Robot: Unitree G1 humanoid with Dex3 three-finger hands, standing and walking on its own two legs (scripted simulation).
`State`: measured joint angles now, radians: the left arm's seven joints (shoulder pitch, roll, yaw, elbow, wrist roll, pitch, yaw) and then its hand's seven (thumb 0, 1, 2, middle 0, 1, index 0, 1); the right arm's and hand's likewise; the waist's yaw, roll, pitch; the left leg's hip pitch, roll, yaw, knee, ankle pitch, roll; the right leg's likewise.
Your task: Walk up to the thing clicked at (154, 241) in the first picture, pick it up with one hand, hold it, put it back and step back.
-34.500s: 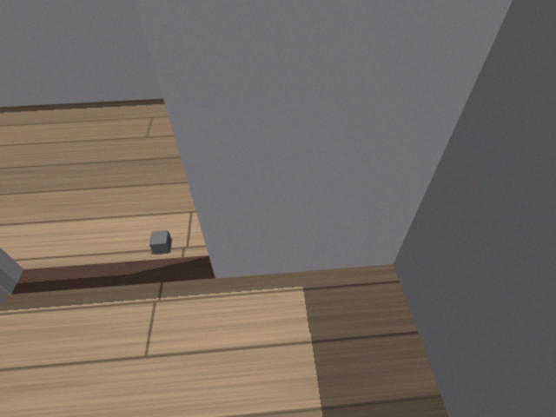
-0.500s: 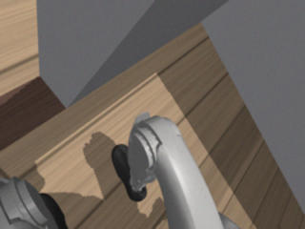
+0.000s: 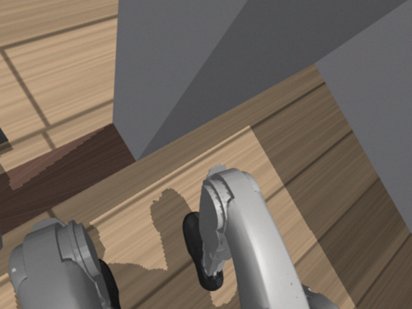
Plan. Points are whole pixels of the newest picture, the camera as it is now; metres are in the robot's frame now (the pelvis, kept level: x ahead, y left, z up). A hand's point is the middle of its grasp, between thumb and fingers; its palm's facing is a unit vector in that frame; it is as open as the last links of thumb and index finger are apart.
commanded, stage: settle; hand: left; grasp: from above
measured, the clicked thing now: out of the picture +0.50 +0.31 -0.23
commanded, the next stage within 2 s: lift in 0.26 s
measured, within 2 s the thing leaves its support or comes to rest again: neither
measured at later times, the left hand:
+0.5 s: hand out of the picture +0.47 +0.31 -0.13, palm faces -0.38 -0.17 -0.91, open 9.9 cm
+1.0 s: hand out of the picture +0.40 +0.32 +0.00, palm faces -0.40 -0.17 -0.90, open 9.9 cm
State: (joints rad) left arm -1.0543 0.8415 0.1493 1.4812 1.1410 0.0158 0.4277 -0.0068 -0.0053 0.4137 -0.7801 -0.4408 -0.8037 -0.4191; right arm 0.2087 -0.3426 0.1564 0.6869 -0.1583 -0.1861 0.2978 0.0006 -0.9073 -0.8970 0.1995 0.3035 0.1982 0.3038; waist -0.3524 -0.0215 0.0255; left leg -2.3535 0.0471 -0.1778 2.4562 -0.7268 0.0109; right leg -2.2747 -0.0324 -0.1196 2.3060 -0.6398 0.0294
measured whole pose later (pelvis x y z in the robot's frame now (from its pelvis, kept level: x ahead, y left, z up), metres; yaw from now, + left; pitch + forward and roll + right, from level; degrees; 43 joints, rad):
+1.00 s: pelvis -0.01 +0.00 +0.12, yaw +7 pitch +35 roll -5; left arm -0.73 0.58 0.01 1.00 1.01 0.07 0.14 -0.01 0.01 0.41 -0.77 -0.44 -0.79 -0.42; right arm 0.19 -0.28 -0.02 0.67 -0.02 0.01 0.07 0.00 -0.90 -0.89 0.20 0.30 0.20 0.30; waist -0.17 0.06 -0.17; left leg -2.01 0.04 -0.06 2.05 -0.66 0.01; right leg -1.98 -0.06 -0.04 1.98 -0.61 0.02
